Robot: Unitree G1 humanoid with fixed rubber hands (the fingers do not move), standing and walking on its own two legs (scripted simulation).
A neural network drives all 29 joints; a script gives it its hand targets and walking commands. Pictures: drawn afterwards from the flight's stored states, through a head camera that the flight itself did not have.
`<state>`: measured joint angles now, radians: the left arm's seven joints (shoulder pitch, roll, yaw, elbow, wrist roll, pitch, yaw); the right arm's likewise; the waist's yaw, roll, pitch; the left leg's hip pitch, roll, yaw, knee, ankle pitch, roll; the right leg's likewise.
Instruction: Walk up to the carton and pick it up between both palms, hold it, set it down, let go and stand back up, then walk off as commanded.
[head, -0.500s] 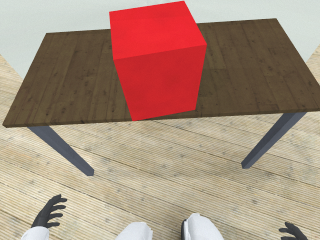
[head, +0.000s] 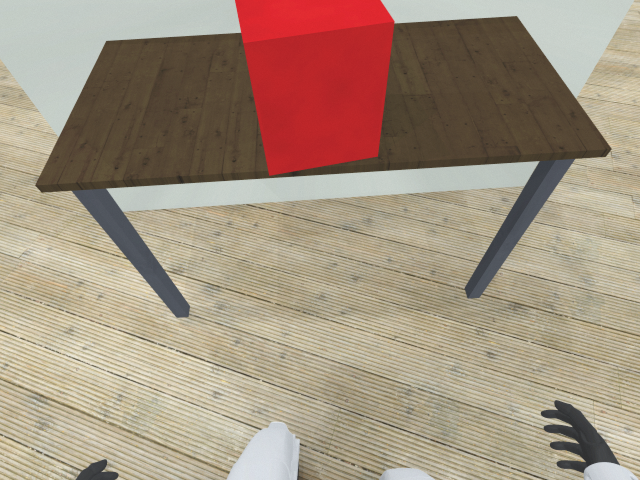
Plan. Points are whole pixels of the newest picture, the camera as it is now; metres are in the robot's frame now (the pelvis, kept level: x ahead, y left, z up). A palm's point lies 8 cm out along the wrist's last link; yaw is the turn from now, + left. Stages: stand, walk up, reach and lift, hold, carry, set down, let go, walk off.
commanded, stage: walk off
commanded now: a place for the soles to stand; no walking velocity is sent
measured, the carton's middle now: (310, 75) +0.73 +0.03 +0.07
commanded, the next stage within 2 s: stand in 0.18 s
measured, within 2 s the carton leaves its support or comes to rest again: neither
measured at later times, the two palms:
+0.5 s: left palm out of the picture +0.02 +0.31 -0.09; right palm out of the picture +0.02 -0.30 -0.07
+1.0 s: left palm out of the picture +0.05 +0.33 -0.07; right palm out of the picture +0.06 -0.27 -0.07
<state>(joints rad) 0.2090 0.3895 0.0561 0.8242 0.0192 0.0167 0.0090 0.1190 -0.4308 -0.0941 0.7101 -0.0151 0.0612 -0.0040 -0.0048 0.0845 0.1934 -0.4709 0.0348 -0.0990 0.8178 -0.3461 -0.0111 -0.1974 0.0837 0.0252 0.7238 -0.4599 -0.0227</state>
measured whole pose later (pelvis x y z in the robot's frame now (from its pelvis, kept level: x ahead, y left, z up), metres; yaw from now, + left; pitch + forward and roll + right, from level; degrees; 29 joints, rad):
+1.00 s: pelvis -0.05 +0.02 +0.04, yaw +1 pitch -2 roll +0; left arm 0.08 0.37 0.02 1.03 0.00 -0.04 0.00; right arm 0.10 -0.35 -0.02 1.02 -0.01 -0.03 0.00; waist 0.00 0.00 0.05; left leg -0.16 -0.02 -0.11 0.44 -0.23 -0.02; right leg -0.17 0.01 0.05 0.43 -0.22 0.01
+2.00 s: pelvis -0.05 +0.03 +0.04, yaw +0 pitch -3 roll +0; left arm 0.10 0.39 0.00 1.10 0.01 -0.02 0.00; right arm 0.09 -0.36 -0.02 1.12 -0.01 -0.02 0.00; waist 0.00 -0.01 0.06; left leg -0.11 -0.02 -0.09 0.35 -0.19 -0.01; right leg -0.12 0.00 0.06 0.35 -0.18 0.02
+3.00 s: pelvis -0.04 +0.03 +0.04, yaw +0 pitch -3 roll +0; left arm 0.10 0.39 0.00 1.08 0.00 -0.01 0.01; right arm 0.09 -0.37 -0.02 1.10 0.00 -0.01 0.00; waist 0.00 -0.01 0.06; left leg -0.08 -0.02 -0.07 0.34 -0.21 0.00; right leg -0.10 -0.01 0.07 0.34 -0.19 0.02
